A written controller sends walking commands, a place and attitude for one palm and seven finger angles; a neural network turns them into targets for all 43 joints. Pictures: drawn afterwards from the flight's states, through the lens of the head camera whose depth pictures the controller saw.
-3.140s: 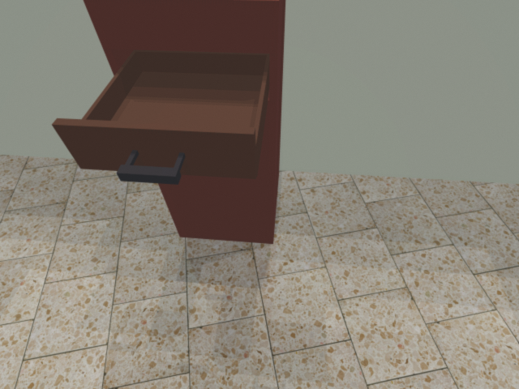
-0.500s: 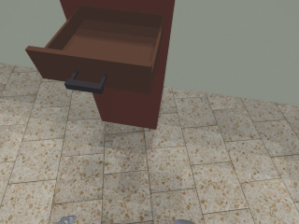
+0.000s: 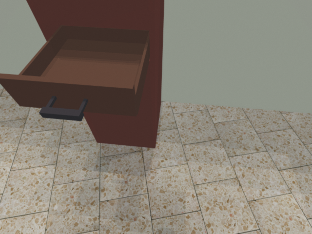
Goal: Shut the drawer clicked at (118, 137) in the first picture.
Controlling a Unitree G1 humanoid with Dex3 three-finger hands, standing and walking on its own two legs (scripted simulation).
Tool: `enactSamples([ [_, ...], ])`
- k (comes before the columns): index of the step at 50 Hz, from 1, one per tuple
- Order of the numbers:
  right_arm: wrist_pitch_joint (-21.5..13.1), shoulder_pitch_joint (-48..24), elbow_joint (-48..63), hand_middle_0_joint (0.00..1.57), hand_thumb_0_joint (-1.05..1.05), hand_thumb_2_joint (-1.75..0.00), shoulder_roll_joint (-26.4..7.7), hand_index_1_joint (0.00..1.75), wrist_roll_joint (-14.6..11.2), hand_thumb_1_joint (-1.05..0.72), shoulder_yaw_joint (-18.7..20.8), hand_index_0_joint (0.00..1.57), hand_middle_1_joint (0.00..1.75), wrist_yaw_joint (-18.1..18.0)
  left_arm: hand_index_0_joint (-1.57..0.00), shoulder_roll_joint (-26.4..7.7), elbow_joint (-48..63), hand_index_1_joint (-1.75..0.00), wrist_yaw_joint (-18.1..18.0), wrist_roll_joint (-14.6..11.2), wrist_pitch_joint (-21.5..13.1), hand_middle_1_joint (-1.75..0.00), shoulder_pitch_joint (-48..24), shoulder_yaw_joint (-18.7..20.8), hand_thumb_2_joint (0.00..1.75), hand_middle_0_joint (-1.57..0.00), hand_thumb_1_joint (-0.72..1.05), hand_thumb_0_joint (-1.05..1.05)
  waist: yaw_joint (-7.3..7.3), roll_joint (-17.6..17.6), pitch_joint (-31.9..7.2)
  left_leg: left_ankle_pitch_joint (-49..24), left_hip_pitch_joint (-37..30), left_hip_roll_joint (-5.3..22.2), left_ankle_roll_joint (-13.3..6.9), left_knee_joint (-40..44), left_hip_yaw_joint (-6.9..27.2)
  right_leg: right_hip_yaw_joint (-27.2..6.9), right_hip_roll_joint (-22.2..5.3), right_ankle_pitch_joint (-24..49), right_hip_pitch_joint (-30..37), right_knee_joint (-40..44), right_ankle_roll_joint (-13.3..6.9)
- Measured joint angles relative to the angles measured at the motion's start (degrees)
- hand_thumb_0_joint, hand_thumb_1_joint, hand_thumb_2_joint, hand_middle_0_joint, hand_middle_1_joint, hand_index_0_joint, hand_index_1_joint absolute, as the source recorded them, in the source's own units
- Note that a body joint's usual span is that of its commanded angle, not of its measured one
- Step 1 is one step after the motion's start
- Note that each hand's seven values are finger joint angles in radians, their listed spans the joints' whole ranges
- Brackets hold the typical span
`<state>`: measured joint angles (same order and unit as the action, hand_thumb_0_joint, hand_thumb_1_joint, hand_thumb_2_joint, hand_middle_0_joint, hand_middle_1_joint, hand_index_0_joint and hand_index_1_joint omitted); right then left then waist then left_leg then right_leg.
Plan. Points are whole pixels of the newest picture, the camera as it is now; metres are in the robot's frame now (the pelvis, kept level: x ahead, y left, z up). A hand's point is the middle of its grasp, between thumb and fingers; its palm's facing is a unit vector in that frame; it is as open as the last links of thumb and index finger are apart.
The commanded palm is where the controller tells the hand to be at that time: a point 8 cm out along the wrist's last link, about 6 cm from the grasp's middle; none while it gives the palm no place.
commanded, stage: take the last steps up to it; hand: left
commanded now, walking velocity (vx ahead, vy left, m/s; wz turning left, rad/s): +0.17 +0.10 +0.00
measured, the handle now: (65, 107) +0.43 +0.28 +0.06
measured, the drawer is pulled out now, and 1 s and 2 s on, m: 0.30 0.30 0.30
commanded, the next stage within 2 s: come to a stop and stand still in 0.06 s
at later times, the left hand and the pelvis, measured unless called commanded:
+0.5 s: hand out of the picture +0.14 +0.19 -0.17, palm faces +0.01 -0.97 -0.23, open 7.4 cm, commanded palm none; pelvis +0.09 +0.01 +0.00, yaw -1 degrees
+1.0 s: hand out of the picture +0.13 +0.20 -0.16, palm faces -0.05 -0.95 -0.31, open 7.4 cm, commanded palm none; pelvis +0.06 +0.00 -0.01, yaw -3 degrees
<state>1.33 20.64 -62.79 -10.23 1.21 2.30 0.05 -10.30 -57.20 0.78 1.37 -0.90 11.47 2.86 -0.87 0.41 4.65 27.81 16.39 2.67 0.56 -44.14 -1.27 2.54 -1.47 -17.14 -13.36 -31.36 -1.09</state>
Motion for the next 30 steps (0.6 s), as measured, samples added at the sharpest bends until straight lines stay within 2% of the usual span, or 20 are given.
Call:
enactSamples([
  [3,-0.06,-1.35,-0.23,0.20,0.01,-0.90,-0.06,0.30,-0.13,-0.90,0.55,0.20,0.30,0.08,-0.20,0.89,-1.26,-0.30,-0.83,0.09,-0.31,-0.30,1.63,0.26,0.90,-0.20,0.91,0.00,-0.14,-0.23,-0.01,-1.02,3.02,-0.01,0.25,-3.39,-1.13,0.32,-0.33,-0.63,3.38,3.89,0.69],
  [5,-0.69,-2.74,0.41,0.20,0.01,-0.90,0.28,0.30,-0.34,-0.91,0.61,0.20,0.30,0.14,-0.20,0.86,-2.31,-0.30,-1.04,0.05,-0.62,-0.30,2.66,0.40,0.90,-0.20,0.92,0.00,0.25,-1.13,0.20,-3.57,3.11,-0.07,0.67,1.60,-2.36,-0.08,-0.80,-0.19,5.03,5.99,1.14],
  [7,-1.65,-4.15,1.30,0.20,0.01,-0.90,0.46,0.30,-0.37,-0.91,0.39,0.20,0.30,0.13,-0.20,0.81,-3.34,-0.30,-1.05,-0.20,-0.64,-0.30,3.76,0.46,0.90,-0.20,0.92,0.00,0.67,-1.66,0.47,-9.38,1.69,-0.29,0.86,9.53,-3.38,-0.52,-1.13,-0.99,5.92,5.89,1.68],
  [8,-2.37,-4.61,1.85,0.20,0.01,-0.90,0.32,0.30,-0.30,-0.91,0.21,0.20,0.30,0.10,-0.20,0.88,-3.70,-0.30,-1.07,-0.33,-0.47,-0.30,4.47,0.43,0.90,-0.20,0.92,0.00,0.87,-1.43,0.43,-13.22,0.55,-0.14,0.49,13.57,-3.63,-0.69,-0.98,-2.14,5.80,4.49,2.01],
  [9,-3.15,-4.96,2.41,0.20,0.01,-0.90,0.05,0.30,-0.12,-0.90,0.15,0.20,0.30,-0.03,-0.20,1.01,-3.94,-0.30,-1.11,-0.39,-0.20,-0.30,5.22,0.35,0.90,-0.20,0.92,0.00,1.04,-0.73,0.21,-16.83,0.11,0.48,-0.71,15.13,-3.24,-0.49,-0.51,-3.79,4.77,1.48,2.05],
  [11,-3.57,-6.51,2.61,0.20,0.00,-0.90,1.07,0.30,0.23,-0.91,-0.04,0.20,0.30,-0.73,-0.20,0.29,-4.96,-0.30,-1.66,-0.50,0.95,-0.30,5.47,0.25,0.90,-0.20,0.91,0.00,1.29,-2.28,0.41,-14.14,0.01,-0.04,-1.15,12.06,-4.44,-1.04,-1.19,-10.18,1.62,-7.84,1.77],
  [13,-3.45,-7.49,2.69,0.20,0.00,-0.90,2.03,0.30,0.28,-0.91,-0.48,0.20,0.30,-1.51,-0.20,-0.08,-5.87,-0.30,-2.08,-0.63,2.02,-0.30,4.66,0.03,0.90,-0.20,0.91,0.00,1.24,-2.93,0.49,-11.79,-1.44,-0.51,-0.79,12.27,-4.85,-0.65,-1.27,-12.59,-0.29,-11.52,1.71],
  [14,-3.23,-7.92,2.51,0.20,0.00,-0.90,2.07,0.30,0.19,-0.92,-0.47,0.20,0.30,-2.00,-0.20,-0.07,-5.97,-0.30,-2.11,-0.69,2.23,-0.30,4.02,-0.12,0.90,-0.20,0.91,0.00,1.22,-2.82,0.70,-11.53,-2.22,-0.72,-0.57,12.86,-4.69,-0.23,-1.26,-11.19,-0.22,-9.78,1.64],
  [16,-2.53,-8.70,2.02,0.20,0.00,-0.90,1.98,0.30,-0.36,-0.93,-0.62,0.20,0.30,-2.19,-0.20,-0.18,-5.33,-0.30,-2.14,-0.60,1.76,-0.30,3.25,-0.50,0.90,-0.20,0.91,0.00,1.45,-3.01,0.90,-11.35,-3.20,-1.35,0.05,13.30,-4.63,-0.44,-1.45,-0.65,0.94,-2.69,1.24],
  [21,-0.01,-10.52,1.31,0.20,0.00,-0.90,1.04,0.30,-0.90,-0.93,0.09,0.20,0.30,-1.65,-0.20,0.61,-4.30,-0.30,-2.38,-0.44,1.37,-0.30,1.68,-1.03,0.90,-0.20,0.91,0.00,1.03,-0.92,-0.38,-11.15,-4.12,-0.45,0.86,14.21,-3.79,0.44,-0.40,-3.71,3.05,-0.22,0.47],
  [25,0.91,-11.92,2.82,0.20,0.00,-0.90,0.47,0.30,-0.88,-0.92,0.71,0.20,0.30,-1.56,-0.20,0.52,-2.38,-0.30,-2.82,-0.34,1.45,-0.30,-0.31,-0.61,0.90,-0.20,0.91,0.00,0.78,-0.80,0.47,-12.17,-2.08,-0.04,1.15,10.34,-3.41,0.38,-0.06,-3.10,3.44,0.74,0.21],
  [28,1.28,-12.41,3.74,0.20,0.00,-0.90,-0.23,0.30,-0.84,-0.91,1.00,0.20,0.30,-1.45,-0.20,0.20,-1.32,-0.30,-2.95,-0.29,1.91,-0.30,-1.42,-0.29,0.90,-0.20,0.91,0.00,0.65,-0.88,0.88,-10.90,-2.67,-0.26,1.04,10.92,-2.59,0.26,0.03,-3.34,3.45,0.41,0.52],
  [30,1.06,-12.49,4.17,0.20,0.00,-0.90,-0.45,0.30,-0.65,-0.91,1.01,0.20,0.30,-1.50,-0.20,-0.37,-0.76,-0.30,-2.97,-0.42,2.37,-0.30,-2.15,-0.07,0.90,-0.20,0.91,0.00,0.52,-1.24,0.86,-9.62,-3.66,-0.42,0.25,13.29,-2.70,0.26,-0.06,-3.38,2.55,-0.69,0.97],
])
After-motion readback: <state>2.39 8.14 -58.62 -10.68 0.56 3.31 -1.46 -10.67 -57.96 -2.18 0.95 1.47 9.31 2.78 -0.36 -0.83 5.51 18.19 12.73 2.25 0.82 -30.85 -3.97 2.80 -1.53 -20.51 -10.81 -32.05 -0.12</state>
